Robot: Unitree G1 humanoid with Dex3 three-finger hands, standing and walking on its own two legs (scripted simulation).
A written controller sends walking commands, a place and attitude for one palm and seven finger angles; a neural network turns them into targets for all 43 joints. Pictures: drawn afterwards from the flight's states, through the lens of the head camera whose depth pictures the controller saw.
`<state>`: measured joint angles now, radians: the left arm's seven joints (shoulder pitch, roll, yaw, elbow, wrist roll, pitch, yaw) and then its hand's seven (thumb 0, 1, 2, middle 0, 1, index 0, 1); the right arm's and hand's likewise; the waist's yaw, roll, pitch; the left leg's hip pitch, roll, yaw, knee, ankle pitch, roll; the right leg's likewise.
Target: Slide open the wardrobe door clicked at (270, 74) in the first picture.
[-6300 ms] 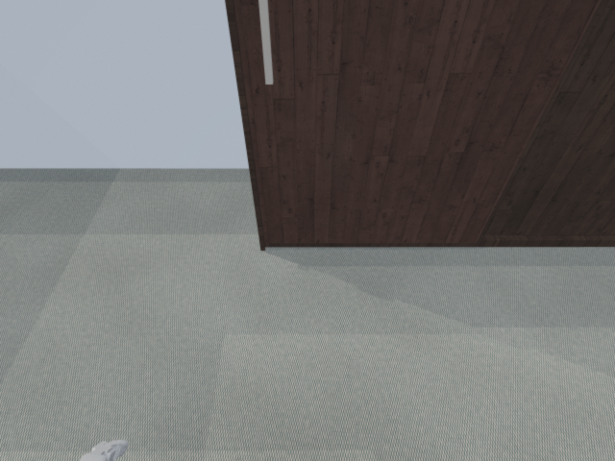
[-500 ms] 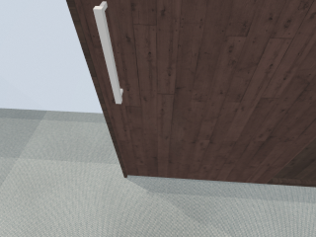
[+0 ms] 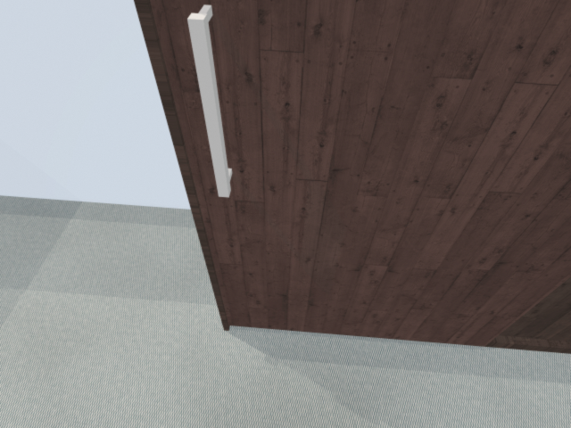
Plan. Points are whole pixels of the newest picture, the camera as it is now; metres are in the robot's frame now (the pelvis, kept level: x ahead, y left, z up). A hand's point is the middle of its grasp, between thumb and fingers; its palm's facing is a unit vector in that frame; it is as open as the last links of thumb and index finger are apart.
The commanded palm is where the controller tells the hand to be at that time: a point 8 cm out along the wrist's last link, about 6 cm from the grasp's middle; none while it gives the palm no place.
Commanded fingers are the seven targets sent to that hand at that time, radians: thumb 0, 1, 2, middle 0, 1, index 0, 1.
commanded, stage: come to a stop and stand still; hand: left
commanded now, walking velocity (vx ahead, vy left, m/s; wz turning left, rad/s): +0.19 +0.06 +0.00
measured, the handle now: (216, 116) +0.52 +0.16 +0.17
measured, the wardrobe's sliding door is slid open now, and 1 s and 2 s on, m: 0.00 0.00 0.00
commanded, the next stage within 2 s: none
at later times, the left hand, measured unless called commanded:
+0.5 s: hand out of the picture +0.07 +0.19 -0.18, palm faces +0.05 -0.97 -0.22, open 7.3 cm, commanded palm none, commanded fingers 0.00 0.90 0.90 -0.20 -0.30 -0.20 -0.30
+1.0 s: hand out of the picture +0.06 +0.22 -0.16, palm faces -0.02 -0.98 -0.22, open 7.4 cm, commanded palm none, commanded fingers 0.00 0.90 0.90 -0.20 -0.30 -0.20 -0.30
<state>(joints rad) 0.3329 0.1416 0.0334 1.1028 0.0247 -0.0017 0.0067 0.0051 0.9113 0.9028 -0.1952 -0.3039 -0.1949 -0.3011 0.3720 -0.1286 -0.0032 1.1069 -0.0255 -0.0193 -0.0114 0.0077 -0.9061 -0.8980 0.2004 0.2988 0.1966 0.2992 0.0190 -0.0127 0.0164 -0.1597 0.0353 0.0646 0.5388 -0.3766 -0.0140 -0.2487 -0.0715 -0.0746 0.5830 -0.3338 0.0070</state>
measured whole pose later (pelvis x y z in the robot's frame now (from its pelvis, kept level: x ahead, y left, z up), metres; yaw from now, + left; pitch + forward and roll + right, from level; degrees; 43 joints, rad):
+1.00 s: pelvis +0.00 +0.04 +0.00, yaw -2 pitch -2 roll -1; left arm 0.28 0.18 -0.01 0.96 0.03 0.01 0.03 0.01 0.91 0.90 -0.20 -0.30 -0.20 -0.30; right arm 0.23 -0.18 -0.01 0.95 -0.02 0.00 0.00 0.00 -0.92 -0.90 0.20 0.30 0.20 0.30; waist 0.01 0.02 0.00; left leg -0.25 -0.02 0.07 0.51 -0.23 0.06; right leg -0.23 -0.04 -0.04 0.51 -0.26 0.01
